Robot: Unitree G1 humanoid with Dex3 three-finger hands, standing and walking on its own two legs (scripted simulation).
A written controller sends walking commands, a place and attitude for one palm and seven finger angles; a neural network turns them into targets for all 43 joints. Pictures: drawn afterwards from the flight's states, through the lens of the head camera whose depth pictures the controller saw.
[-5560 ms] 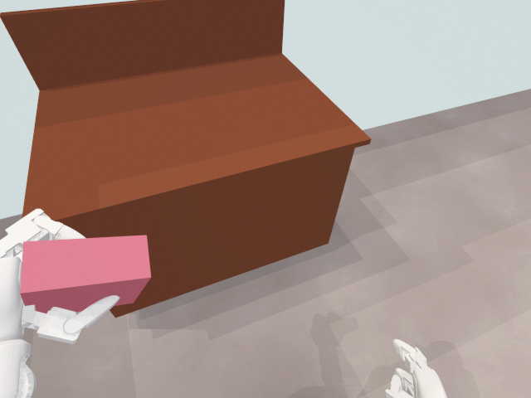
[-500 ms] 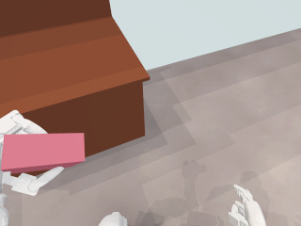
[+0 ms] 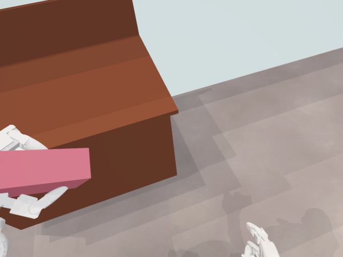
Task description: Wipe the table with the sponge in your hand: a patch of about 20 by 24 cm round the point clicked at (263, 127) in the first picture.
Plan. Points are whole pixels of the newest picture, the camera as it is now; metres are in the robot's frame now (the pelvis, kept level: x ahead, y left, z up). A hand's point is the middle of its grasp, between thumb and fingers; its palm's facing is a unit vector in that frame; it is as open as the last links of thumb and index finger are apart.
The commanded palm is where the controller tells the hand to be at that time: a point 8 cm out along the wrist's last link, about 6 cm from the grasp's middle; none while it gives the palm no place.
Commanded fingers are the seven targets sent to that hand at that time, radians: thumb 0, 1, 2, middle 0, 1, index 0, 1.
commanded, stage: take the last steps up to it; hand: left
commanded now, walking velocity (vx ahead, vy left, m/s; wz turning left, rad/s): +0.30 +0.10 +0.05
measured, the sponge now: (57, 172) +0.22 +0.21 +0.17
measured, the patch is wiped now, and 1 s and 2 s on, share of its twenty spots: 0.00 0.00 0.00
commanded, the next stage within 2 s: come to a stop and stand still in 0.68 s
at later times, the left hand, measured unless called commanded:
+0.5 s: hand (70, 105) +0.36 +0.24 +0.19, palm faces +0.40 -0.81 -0.44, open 9.5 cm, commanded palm +0.29 +0.28 +0.19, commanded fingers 0.00 0.10 1.30 -1.20 -1.60 -1.20 -1.60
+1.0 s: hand (100, 86) +0.44 +0.20 +0.18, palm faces +0.37 -0.81 -0.45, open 9.5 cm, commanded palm +0.37 +0.25 +0.19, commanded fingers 0.00 0.10 1.30 -1.20 -1.60 -1.20 -1.60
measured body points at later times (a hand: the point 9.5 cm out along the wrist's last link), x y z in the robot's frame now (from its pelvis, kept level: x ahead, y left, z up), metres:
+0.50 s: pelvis +0.13 +0.00 +0.00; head +0.16 -0.01 +0.45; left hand +0.34 +0.28 +0.21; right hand +0.30 -0.24 -0.08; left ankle +0.18 +0.10 -0.72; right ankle +0.04 -0.09 -0.65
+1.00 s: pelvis +0.22 -0.03 +0.01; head +0.26 -0.04 +0.46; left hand +0.41 +0.24 +0.20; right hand +0.41 -0.28 -0.07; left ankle +0.22 +0.11 -0.69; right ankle +0.22 -0.13 -0.72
